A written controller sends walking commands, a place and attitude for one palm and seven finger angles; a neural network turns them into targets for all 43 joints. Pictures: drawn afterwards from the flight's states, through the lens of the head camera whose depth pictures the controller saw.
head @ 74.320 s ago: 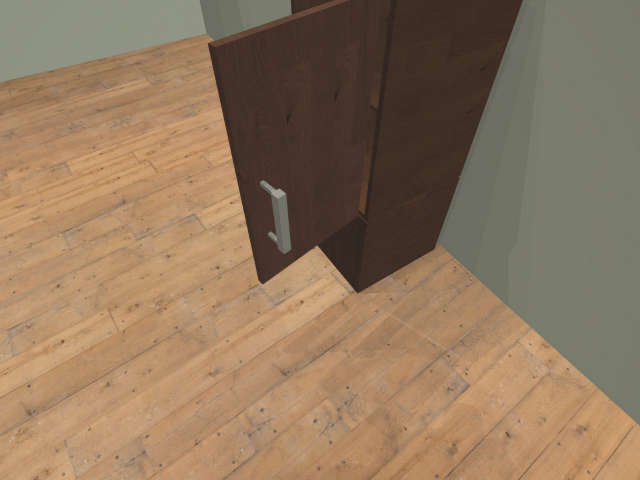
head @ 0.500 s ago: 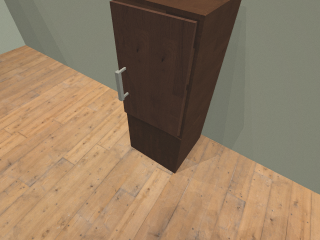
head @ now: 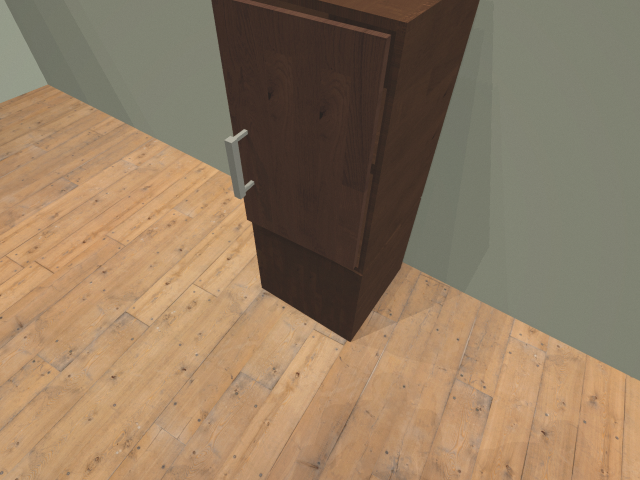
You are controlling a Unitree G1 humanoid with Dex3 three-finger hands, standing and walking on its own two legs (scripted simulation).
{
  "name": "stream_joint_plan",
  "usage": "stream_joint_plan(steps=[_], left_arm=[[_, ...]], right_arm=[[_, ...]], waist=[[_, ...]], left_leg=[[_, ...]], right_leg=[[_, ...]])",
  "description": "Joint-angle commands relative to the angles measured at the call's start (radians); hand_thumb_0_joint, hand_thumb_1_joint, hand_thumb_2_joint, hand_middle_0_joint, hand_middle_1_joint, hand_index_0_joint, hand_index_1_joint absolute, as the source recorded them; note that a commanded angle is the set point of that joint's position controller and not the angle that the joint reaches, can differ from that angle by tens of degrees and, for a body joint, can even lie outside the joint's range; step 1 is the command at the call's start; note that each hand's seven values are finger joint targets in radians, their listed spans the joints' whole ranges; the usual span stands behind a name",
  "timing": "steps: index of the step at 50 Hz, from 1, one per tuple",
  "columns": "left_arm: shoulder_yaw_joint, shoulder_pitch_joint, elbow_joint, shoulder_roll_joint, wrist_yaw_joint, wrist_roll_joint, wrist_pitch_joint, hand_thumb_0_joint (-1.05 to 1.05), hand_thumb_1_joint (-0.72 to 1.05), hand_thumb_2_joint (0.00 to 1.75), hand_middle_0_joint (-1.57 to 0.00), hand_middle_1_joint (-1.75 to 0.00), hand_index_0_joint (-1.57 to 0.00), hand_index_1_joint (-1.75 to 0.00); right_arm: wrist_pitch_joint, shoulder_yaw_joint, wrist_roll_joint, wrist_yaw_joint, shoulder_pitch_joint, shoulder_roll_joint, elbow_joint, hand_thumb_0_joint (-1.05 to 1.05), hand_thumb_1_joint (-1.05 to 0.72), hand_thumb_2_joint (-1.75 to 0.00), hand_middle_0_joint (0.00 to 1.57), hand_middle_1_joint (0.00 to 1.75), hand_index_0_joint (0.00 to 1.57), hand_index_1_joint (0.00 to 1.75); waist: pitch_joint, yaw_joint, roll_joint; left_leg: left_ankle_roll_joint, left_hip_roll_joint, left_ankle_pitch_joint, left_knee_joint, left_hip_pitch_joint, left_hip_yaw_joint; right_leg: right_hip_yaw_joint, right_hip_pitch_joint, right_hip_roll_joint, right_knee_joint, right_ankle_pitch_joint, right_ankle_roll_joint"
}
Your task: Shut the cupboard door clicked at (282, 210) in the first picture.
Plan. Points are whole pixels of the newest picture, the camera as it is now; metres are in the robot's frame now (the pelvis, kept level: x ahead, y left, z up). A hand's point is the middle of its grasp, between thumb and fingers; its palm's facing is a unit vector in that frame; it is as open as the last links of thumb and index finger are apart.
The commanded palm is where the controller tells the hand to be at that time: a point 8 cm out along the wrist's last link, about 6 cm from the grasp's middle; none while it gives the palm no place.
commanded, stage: look to check the result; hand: left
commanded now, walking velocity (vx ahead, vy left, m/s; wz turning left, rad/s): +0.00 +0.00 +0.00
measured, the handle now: (241, 165) +0.81 +0.24 -0.11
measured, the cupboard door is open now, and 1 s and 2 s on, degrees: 3 3 3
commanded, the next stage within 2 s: walk to a spot facing it in 0.10 s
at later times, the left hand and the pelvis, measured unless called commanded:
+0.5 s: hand out of the picture -0.02 +0.17 -0.19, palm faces +0.15 -0.97 -0.20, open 7.3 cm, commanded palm none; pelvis +0.01 -0.01 -0.02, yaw +7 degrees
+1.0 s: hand out of the picture +0.06 +0.20 -0.16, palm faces +0.37 -0.87 -0.33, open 7.3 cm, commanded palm none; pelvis +0.02 -0.05 -0.02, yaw +23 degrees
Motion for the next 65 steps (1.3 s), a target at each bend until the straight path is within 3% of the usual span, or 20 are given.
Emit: stream_joint_plan(steps=[1,17,21,24,27,28,29,30,31,33,35,42,47,48,49,50,53,55,59,65], left_arm=[[0.013,0.1,-0.01,0.078,0.004,-0.002,-0.007,0.0,0.9,0.9,-0.2,-0.3,-0.2,-0.3],[0.053,0.067,-0.065,0.125,0.009,0.0,0.007,0.0,0.9,0.9,-0.2,-0.3,-0.2,-0.3],[0.082,0.021,-0.122,0.171,0.009,0.007,0.014,0.0,0.9,0.9,-0.2,-0.3,-0.2,-0.3],[0.094,-0.034,-0.166,0.196,0.01,0.019,0.015,0.0,0.9,0.9,-0.2,-0.3,-0.2,-0.3],[0.111,-0.074,-0.197,0.243,0.005,0.017,0.011,0.0,0.9,0.9,-0.2,-0.3,-0.2,-0.3],[0.113,-0.064,-0.214,0.235,0.0,0.006,0.015,0.0,0.9,0.9,-0.2,-0.3,-0.2,-0.3],[0.1,-0.055,-0.245,0.182,-0.003,-0.003,0.018,0.0,0.9,0.9,-0.2,-0.3,-0.2,-0.3],[0.095,-0.139,-0.264,0.192,0.006,0.007,0.033,0.0,0.9,0.9,-0.2,-0.3,-0.2,-0.3],[0.1,-0.188,-0.276,0.191,0.003,0.007,0.04,0.0,0.9,0.9,-0.2,-0.3,-0.2,-0.3],[0.104,-0.192,-0.276,0.192,-0.011,0.013,0.035,0.0,0.9,0.9,-0.2,-0.3,-0.2,-0.3],[0.104,-0.167,-0.274,0.194,-0.019,0.014,0.031,0.0,0.9,0.9,-0.2,-0.3,-0.2,-0.3],[0.093,-0.218,-0.336,0.197,-0.021,0.013,0.034,0.0,0.9,0.9,-0.2,-0.3,-0.2,-0.3],[0.102,-0.085,-0.329,0.234,-0.016,0.007,0.025,0.0,0.9,0.9,-0.2,-0.3,-0.2,-0.3],[0.116,-0.054,-0.333,0.3,-0.011,0.019,0.014,0.0,0.9,0.9,-0.2,-0.3,-0.2,-0.3],[0.134,-0.078,-0.358,0.408,-0.004,0.034,0.006,0.0,0.9,0.9,-0.2,-0.3,-0.2,-0.3],[0.112,-0.158,-0.371,0.38,-0.004,0.02,0.014,0.0,0.9,0.9,-0.2,-0.3,-0.2,-0.3],[0.09,-0.23,-0.378,0.256,-0.002,0.015,-0.005,0.0,0.9,0.9,-0.2,-0.3,-0.2,-0.3],[0.095,-0.166,-0.362,0.26,0.003,0.017,-0.011,0.0,0.9,0.9,-0.2,-0.3,-0.2,-0.3],[0.108,-0.034,-0.317,0.281,0.005,0.017,-0.009,0.0,0.9,0.9,-0.2,-0.3,-0.2,-0.3],[0.123,0.001,-0.298,0.305,0.001,0.024,0.0,0.0,0.9,0.9,-0.2,-0.3,-0.2,-0.3]], right_arm=[[-0.007,-0.016,0.002,-0.006,0.078,-0.093,-0.017,0.0,-0.9,-0.9,0.2,0.3,0.2,0.3],[0.012,-0.036,-0.001,0.001,0.04,-0.122,-0.059,0.0,-0.9,-0.9,0.2,0.3,0.2,0.3],[0.029,-0.055,-0.005,0.012,0.016,-0.116,-0.103,0.0,-0.9,-0.9,0.2,0.3,0.2,0.3],[0.041,-0.069,-0.005,0.022,-0.037,-0.118,-0.157,0.0,-0.9,-0.9,0.2,0.3,0.2,0.3],[0.033,-0.071,-0.008,0.03,0.01,-0.128,-0.168,0.0,-0.9,-0.9,0.2,0.3,0.2,0.3],[0.023,-0.079,-0.015,0.03,0.082,-0.174,-0.162,0.0,-0.9,-0.9,0.2,0.3,0.2,0.3],[0.016,-0.094,-0.021,0.025,0.117,-0.256,-0.162,0.0,-0.9,-0.9,0.2,0.3,0.2,0.3],[0.022,-0.095,-0.017,0.017,0.139,-0.27,-0.146,0.0,-0.9,-0.9,0.2,0.3,0.2,0.3],[0.022,-0.1,-0.018,0.013,0.094,-0.283,-0.164,0.0,-0.9,-0.9,0.2,0.3,0.2,0.3],[0.017,-0.093,-0.021,0.009,-0.011,-0.261,-0.202,0.0,-0.9,-0.9,0.2,0.3,0.2,0.3],[0.009,-0.093,-0.018,0.009,-0.041,-0.264,-0.219,0.0,-0.9,-0.9,0.2,0.3,0.2,0.3],[0.022,-0.12,-0.019,0.023,-0.054,-0.306,-0.253,0.0,-0.9,-0.9,0.2,0.3,0.2,0.3],[0.037,-0.131,-0.009,0.033,-0.149,-0.293,-0.311,0.0,-0.9,-0.9,0.2,0.3,0.2,0.3],[0.041,-0.128,0.002,0.04,-0.142,-0.241,-0.324,0.0,-0.9,-0.9,0.2,0.3,0.2,0.3],[0.036,-0.122,0.004,0.046,-0.113,-0.181,-0.343,0.0,-0.9,-0.9,0.2,0.3,0.2,0.3],[0.041,-0.131,-0.016,0.05,-0.101,-0.219,-0.339,0.0,-0.9,-0.9,0.2,0.3,0.2,0.3],[0.05,-0.125,-0.012,0.063,-0.103,-0.206,-0.311,0.0,-0.9,-0.9,0.2,0.3,0.2,0.3],[0.05,-0.113,-0.005,0.067,-0.131,-0.188,-0.318,0.0,-0.9,-0.9,0.2,0.3,0.2,0.3],[0.055,-0.096,-0.001,0.069,-0.22,-0.165,-0.336,0.0,-0.9,-0.9,0.2,0.3,0.2,0.3],[0.044,-0.083,0.006,0.067,-0.246,-0.156,-0.345,0.0,-0.9,-0.9,0.2,0.3,0.2,0.3]], waist=[[0.078,-0.003,-0.002],[0.074,0.005,-0.001],[0.062,0.003,-0.094],[0.087,0.002,-0.114],[0.051,-0.034,-0.047],[-0.01,-0.057,0.107],[-0.031,-0.05,0.351],[-0.049,-0.077,0.252],[-0.008,-0.064,0.159],[0.032,-0.022,0.106],[-0.022,-0.008,0.099],[-0.082,-0.027,0.165],[-0.093,0.044,0.161],[-0.082,0.057,-0.009],[-0.057,0.053,-0.276],[-0.022,0.01,-0.165],[0.028,-0.038,-0.175],[-0.015,-0.015,-0.159],[-0.039,0.042,-0.169],[-0.054,0.052,-0.219]], left_leg=[[0.005,0.12,0.049,-0.066,0.082,-0.132],[0.007,0.098,0.103,0.043,-0.035,-0.152],[-0.019,0.044,0.01,0.247,-0.12,-0.091],[-0.042,0.053,-0.275,0.443,-0.193,-0.05],[-0.038,0.064,-0.128,0.216,-0.077,-0.033],[0.024,0.144,0.26,0.084,0.047,-0.181],[0.169,0.349,0.609,0.003,0.139,-0.501],[0.191,0.385,0.383,-0.098,0.069,-0.579],[0.178,0.384,0.124,-0.135,0.004,-0.58],[0.138,0.295,-0.078,-0.157,-0.065,-0.498],[0.124,0.25,-0.039,-0.142,-0.014,-0.444],[0.127,0.205,0.077,-0.086,0.049,-0.436],[0.053,0.109,-0.037,0.014,-0.178,-0.421],[-0.014,0.012,-0.209,0.175,-0.329,-0.34],[-0.092,-0.116,-0.384,0.502,-0.456,-0.156],[-0.075,-0.043,-0.416,0.715,-0.388,-0.185],[-0.095,0.023,-0.256,0.87,-0.399,-0.14],[-0.105,0.027,-0.259,0.781,-0.379,-0.098],[-0.1,0.024,-0.285,0.611,-0.359,-0.044],[-0.066,0.017,-0.283,0.319,-0.203,0.019]], right_leg=[[0.097,-0.151,-0.114,-0.106,0.098,-0.02],[0.052,-0.104,-0.154,-0.017,0.146,-0.03],[0.098,-0.101,-0.286,-0.022,0.213,-0.108],[0.102,-0.109,-0.386,-0.01,0.408,-0.179],[-0.029,-0.092,-0.35,0.219,0.609,-0.105],[-0.115,-0.191,-0.247,0.412,0.46,-0.014],[-0.134,-0.373,-0.092,0.644,-0.148,0.054],[-0.001,-0.381,-0.076,0.747,-0.346,0.033],[0.049,-0.424,-0.102,0.789,-0.282,0.032],[0.064,-0.444,-0.115,0.773,-0.129,0.051],[0.052,-0.439,-0.103,0.714,-0.088,0.067],[0.019,-0.394,-0.052,0.497,-0.124,0.091],[-0.007,-0.05,-0.017,0.095,0.02,0.074],[0.15,0.055,-0.168,-0.084,-0.059,0.027],[0.504,0.016,-0.484,-0.207,-0.06,-0.097],[0.407,-0.147,-0.515,-0.173,-0.014,-0.138],[0.156,-0.144,-0.343,-0.045,0.378,-0.107],[0.073,-0.034,-0.336,0.015,0.631,-0.102],[0.021,0.109,-0.347,0.052,0.778,-0.088],[-0.024,0.098,-0.383,0.111,0.782,-0.086]])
